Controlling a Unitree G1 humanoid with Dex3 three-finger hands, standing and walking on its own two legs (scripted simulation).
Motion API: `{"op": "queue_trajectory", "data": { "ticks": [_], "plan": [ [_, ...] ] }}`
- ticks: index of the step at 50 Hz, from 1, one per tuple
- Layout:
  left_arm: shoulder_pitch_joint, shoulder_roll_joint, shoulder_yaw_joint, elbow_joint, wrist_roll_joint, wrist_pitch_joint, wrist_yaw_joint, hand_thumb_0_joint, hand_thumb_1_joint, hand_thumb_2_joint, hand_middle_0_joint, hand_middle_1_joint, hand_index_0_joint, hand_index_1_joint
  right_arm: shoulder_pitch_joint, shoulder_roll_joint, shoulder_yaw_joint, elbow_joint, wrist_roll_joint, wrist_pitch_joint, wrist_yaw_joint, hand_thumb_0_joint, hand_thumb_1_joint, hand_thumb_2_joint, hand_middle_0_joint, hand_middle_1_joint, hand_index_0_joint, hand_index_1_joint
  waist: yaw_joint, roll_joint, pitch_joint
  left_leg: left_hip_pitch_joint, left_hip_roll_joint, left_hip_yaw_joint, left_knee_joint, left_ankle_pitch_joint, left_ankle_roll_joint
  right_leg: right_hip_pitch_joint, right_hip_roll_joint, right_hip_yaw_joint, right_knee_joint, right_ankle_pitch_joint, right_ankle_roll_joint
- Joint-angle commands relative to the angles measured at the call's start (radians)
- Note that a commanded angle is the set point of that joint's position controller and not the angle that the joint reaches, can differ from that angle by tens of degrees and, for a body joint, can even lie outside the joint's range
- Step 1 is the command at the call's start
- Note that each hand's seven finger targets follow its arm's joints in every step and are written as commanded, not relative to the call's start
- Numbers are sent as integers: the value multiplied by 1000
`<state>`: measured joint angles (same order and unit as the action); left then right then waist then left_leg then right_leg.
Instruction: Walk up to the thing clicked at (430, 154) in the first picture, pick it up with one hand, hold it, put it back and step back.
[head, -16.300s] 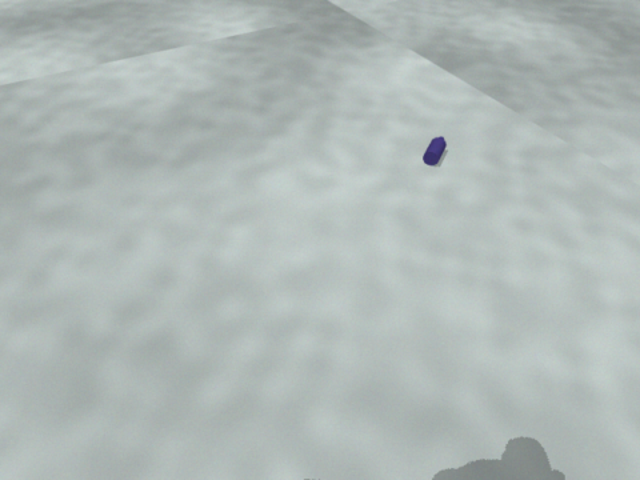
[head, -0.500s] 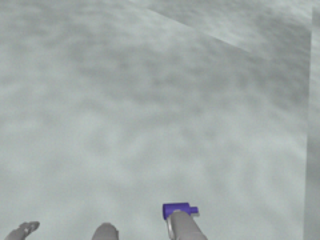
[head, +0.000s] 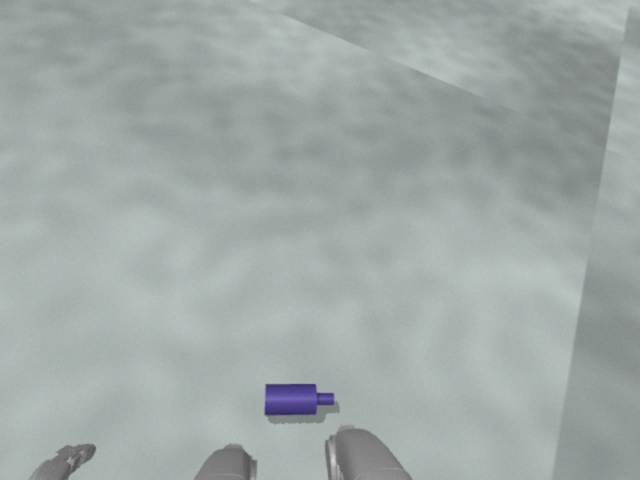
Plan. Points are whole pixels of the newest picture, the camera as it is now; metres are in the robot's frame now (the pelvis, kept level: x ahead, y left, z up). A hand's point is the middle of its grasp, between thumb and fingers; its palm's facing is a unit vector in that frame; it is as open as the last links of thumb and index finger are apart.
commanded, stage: walk up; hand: left
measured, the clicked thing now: (299, 399) +0.38 -0.02 -0.70
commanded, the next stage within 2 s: none
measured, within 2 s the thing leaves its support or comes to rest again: neither
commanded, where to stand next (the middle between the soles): +0.03 -0.18 m, yaw +3 degrees
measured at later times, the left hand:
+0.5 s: hand out of the picture +0.00 +0.04 -0.14, palm faces +0.00 -0.94 -0.33, open 7.3 cm
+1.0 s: hand out of the picture -0.05 +0.03 -0.10, palm faces +0.13 -0.90 -0.42, open 7.3 cm
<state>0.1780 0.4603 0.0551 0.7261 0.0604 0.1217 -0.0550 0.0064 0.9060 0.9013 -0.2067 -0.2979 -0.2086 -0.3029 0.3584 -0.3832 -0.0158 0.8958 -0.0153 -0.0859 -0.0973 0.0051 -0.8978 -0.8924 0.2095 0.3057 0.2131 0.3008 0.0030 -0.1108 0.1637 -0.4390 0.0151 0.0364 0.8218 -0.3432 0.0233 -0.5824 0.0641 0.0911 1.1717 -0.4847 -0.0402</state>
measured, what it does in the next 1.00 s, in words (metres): steps to the right: right foot, then left foot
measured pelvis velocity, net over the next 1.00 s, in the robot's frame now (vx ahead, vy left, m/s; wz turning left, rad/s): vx -0.07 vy -0.25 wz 0.13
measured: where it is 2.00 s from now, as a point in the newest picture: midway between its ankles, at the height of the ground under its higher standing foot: outside the picture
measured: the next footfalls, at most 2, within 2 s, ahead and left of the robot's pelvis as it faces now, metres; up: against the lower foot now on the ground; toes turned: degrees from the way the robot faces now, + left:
right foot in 0.24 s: +0.01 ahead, -0.32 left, +0.00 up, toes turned +4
left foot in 0.60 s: -0.07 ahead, -0.13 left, +0.00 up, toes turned +4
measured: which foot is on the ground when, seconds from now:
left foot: down 0.00-0.26, up 0.28-0.58, down 0.60-0.78, up 0.80-1.00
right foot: up 0.00-0.22, down 0.24-1.00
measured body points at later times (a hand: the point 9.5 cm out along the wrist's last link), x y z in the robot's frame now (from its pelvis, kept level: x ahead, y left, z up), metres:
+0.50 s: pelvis -0.08 -0.22 +0.00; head -0.04 -0.21 +0.45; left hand +0.00 +0.09 -0.12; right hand -0.02 -0.57 -0.10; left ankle -0.07 -0.12 -0.67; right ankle -0.03 -0.32 -0.70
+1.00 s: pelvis -0.07 -0.25 +0.04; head -0.05 -0.27 +0.49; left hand -0.05 +0.07 -0.07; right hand +0.06 -0.56 -0.10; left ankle -0.05 -0.08 -0.67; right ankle -0.02 -0.32 -0.70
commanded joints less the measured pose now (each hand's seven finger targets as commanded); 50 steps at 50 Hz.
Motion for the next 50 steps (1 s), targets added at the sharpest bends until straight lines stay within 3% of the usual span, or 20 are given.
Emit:
{"op": "queue_trajectory", "data": {
  "ticks": [1,7,9,11,12,13,14,15,18,22,25,29,30,31,32,36,38,40,45,50],
  "plan": [
    [25,224,105,-86,-13,-30,2,0,900,900,-200,-300,-200,-300,45,-400,-139,-66,3,-6,-39,0,-900,-900,200,300,200,300,18,198,-145,59,302,-352,-297,177,235,-63,-69,121,206,65,21],
    [-28,197,104,-114,-12,-31,-22,0,900,900,-200,-300,-200,-300,64,-449,-158,-88,-28,2,-28,0,-900,-900,200,300,200,300,-29,291,-167,53,271,-307,-285,-74,215,-31,-124,-12,-60,-39,62],
    [15,198,112,-102,-12,-34,-23,0,900,900,-200,-300,-200,-300,13,-469,-162,-98,-31,9,-26,0,-900,-900,200,300,200,300,3,357,-174,-25,293,-313,-275,-72,208,55,-128,-52,-183,-87,55],
    [168,186,128,-36,-8,-39,-20,0,900,900,-200,-300,-200,-300,-29,-424,-143,-86,-31,26,-25,0,-900,-900,200,300,200,300,96,271,-231,-171,190,-160,-93,-45,113,320,-80,-85,-429,23,21],
    [243,204,134,-10,11,-47,-14,0,900,900,-200,-300,-200,-300,-23,-334,-114,-79,-30,40,-23,0,-900,-900,200,300,200,300,146,65,-218,-334,85,-36,167,-173,60,388,-82,-25,-531,-13,-4],
    [179,320,150,-52,17,-58,-9,0,900,900,-200,-300,-200,-300,-21,-245,-89,-110,-10,46,-29,0,-900,-900,200,300,200,300,119,-229,-155,-488,-64,8,394,-338,7,228,-332,462,-781,-135,-99],
    [16,402,153,-97,-4,-60,3,0,900,900,-200,-300,-200,-300,-107,-309,-124,-122,-8,49,-57,0,-900,-900,200,300,200,300,74,-214,-98,-380,-33,-128,475,-290,9,70,-407,630,-951,-228,-170],
    [-25,329,142,-110,-9,-65,10,0,900,900,-200,-300,-200,-300,-87,-335,-126,-78,9,42,-51,0,-900,-900,200,300,200,300,44,-28,-67,-345,-21,-167,476,-209,7,95,-342,491,-874,-179,-146],
    [-83,265,121,-75,-2,-63,25,0,900,900,-200,-300,-200,-300,67,-336,-117,24,28,38,-24,0,-900,-900,200,300,200,300,-13,-136,-123,-180,4,-76,478,-135,6,98,-281,278,-717,-128,-180],
    [15,234,100,16,-20,-103,46,0,900,900,-200,-300,-200,-300,-38,-297,-90,-2,0,36,41,0,-900,-900,200,300,200,300,48,-37,-115,-179,20,-92,238,-190,23,248,-351,391,-767,-251,-208],
    [71,236,93,58,-37,-129,59,0,900,900,-200,-300,-200,-300,-51,-272,-79,-12,-16,41,62,0,-900,-900,200,300,200,300,53,11,-127,-119,6,-100,58,-216,28,322,-393,413,-765,-122,-199],
    [30,201,58,61,-52,-139,58,0,900,900,-200,-300,-200,-300,12,-246,-85,11,-14,35,76,0,-900,-900,200,300,200,300,-24,28,-172,227,-35,-59,-294,-75,82,180,-342,215,-749,33,-93],
    [38,171,37,56,-50,-143,55,0,900,900,-200,-300,-200,-300,24,-268,-97,8,-14,29,80,0,-900,-900,200,300,200,300,-41,99,-183,375,12,-180,-371,-92,118,50,-274,123,-680,27,-25],
    [5,125,27,59,-58,-148,51,0,900,900,-200,-300,-200,-300,-17,-326,-112,-9,-23,28,87,0,-900,-900,200,300,200,300,-50,257,-156,423,163,-478,-452,-337,184,-118,-122,-40,-560,3,67],
    [-49,174,49,78,-55,-154,59,0,900,900,-200,-300,-200,-300,-31,-339,-114,-15,-9,34,93,0,-900,-900,200,300,200,300,-66,223,-108,278,288,-583,-485,-440,269,-38,-96,-94,-447,1,59],
    [38,123,29,136,-54,-195,54,0,900,900,-200,-300,-200,-300,-141,-250,-76,-27,7,29,96,0,-900,-900,200,300,200,300,22,159,-148,195,166,-258,-318,198,141,277,-86,-81,-643,231,27],
    [98,192,45,171,-48,-213,67,0,900,900,-200,-300,-200,-300,-142,-198,-61,-27,13,45,105,0,-900,-900,200,300,200,300,39,40,-187,-29,-8,-95,-107,70,44,502,-269,240,-816,201,-31],
    [119,239,59,178,-47,-209,72,0,900,900,-200,-300,-200,-300,-126,-228,-70,-8,4,68,92,0,-900,-900,200,300,200,300,36,52,-154,-110,3,-122,-15,-191,35,516,-441,465,-901,61,-99],
    [26,190,46,187,-42,-212,79,0,900,900,-200,-300,-200,-300,-111,-210,-65,61,4,78,105,0,-900,-900,200,300,200,300,15,-7,-131,-37,18,-132,-23,-39,6,441,-318,210,-960,66,2],
    [-34,165,42,200,-43,-193,71,0,900,900,-200,-300,-200,-300,-137,-196,-60,107,-4,83,103,0,-900,-900,200,300,200,300,6,-47,-127,89,29,-67,-97,26,-9,343,-263,48,-926,140,-16]
  ]
}}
